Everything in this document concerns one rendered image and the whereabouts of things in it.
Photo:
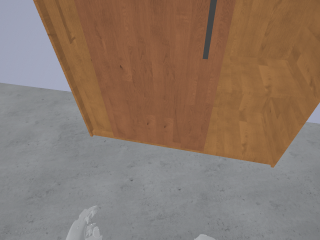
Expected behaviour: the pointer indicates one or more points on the robot left hand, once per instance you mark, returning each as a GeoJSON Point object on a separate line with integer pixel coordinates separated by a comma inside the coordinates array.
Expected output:
{"type": "Point", "coordinates": [79, 229]}

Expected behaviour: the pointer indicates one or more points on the wardrobe door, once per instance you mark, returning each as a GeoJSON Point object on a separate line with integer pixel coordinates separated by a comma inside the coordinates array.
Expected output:
{"type": "Point", "coordinates": [148, 60]}
{"type": "Point", "coordinates": [80, 63]}

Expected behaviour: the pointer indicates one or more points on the handle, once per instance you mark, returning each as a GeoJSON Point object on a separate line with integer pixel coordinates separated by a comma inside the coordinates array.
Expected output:
{"type": "Point", "coordinates": [61, 20]}
{"type": "Point", "coordinates": [210, 22]}

